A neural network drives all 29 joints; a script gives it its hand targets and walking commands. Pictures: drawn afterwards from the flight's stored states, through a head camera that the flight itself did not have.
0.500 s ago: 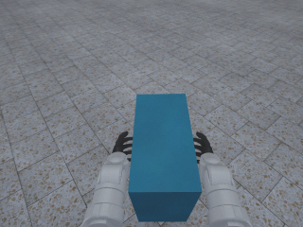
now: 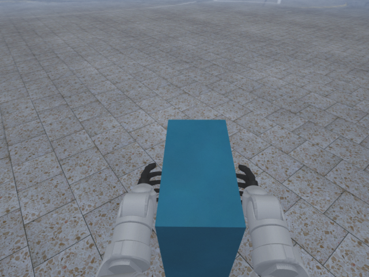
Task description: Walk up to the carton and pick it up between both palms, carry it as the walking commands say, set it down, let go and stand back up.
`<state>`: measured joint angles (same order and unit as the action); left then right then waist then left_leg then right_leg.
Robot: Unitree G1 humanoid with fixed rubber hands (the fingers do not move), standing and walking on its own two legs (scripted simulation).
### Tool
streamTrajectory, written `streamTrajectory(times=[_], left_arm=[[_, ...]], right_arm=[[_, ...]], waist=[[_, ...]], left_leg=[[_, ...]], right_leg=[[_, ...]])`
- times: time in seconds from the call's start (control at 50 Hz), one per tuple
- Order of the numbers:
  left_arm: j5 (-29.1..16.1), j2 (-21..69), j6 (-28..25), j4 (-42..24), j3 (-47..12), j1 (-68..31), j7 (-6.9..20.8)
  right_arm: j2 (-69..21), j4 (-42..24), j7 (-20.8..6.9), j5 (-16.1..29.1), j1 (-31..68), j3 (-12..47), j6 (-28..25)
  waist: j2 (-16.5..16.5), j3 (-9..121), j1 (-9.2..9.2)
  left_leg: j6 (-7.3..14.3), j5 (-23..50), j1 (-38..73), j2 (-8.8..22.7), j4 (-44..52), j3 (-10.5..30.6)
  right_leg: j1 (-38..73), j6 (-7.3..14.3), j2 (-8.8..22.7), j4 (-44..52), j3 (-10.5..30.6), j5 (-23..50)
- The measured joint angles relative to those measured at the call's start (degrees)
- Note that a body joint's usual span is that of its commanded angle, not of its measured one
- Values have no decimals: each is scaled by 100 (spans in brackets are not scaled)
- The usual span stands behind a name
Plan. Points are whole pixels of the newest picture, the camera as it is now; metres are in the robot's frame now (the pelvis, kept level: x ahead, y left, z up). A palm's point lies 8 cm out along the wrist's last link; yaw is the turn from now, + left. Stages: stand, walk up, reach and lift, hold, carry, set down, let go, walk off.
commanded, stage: reach and lift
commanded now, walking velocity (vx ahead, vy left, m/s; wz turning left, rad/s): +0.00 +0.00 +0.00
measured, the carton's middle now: (196, 198) +0.34 +0.00 -0.01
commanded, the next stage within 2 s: hold in 0.92 s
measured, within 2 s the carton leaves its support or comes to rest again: neither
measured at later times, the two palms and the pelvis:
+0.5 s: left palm (144, 193) +0.31 +0.12 +0.05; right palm (250, 194) +0.31 -0.12 +0.06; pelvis +0.01 +0.00 +0.00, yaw +0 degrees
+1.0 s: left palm (142, 198) +0.29 +0.13 +0.06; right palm (251, 199) +0.30 -0.12 +0.06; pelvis +0.00 +0.00 +0.00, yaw +0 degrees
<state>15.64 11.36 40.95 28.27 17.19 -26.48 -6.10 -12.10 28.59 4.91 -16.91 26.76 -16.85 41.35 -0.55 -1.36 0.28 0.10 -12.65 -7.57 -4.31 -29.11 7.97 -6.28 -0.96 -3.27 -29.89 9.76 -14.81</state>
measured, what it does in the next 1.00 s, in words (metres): stands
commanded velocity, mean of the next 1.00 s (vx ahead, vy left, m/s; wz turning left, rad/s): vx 0.00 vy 0.00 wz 0.00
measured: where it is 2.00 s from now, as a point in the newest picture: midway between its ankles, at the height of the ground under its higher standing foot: outside the picture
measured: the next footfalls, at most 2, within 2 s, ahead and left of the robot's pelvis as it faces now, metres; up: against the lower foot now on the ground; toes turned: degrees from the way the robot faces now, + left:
none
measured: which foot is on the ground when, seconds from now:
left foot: down 0.00-1.00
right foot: down 0.00-1.00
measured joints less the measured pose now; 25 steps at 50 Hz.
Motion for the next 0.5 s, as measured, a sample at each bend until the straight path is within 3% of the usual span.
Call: streamTrajectory(times=[0.5], left_arm=[[-71, -42, 143, -387, -416, 418, 3]], right_arm=[[100, -376, -9, 123, -404, 469, 162]], waist=[[18, 86, -10]], left_leg=[[9, -11, 93, 43, 120, 4]], right_leg=[[142, 19, 16, 222, -81, 39]])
